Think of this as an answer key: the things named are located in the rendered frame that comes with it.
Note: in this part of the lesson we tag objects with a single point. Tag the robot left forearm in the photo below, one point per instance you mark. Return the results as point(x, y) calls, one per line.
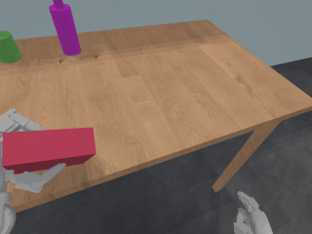
point(7, 213)

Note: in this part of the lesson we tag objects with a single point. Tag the left robot hand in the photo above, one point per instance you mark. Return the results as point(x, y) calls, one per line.
point(10, 122)

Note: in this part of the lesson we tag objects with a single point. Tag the sponge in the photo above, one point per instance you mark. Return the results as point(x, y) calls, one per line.
point(32, 151)

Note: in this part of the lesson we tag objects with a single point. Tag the table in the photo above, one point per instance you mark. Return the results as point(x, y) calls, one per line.
point(151, 93)

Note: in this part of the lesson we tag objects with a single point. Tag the right robot hand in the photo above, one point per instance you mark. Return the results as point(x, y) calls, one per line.
point(256, 222)

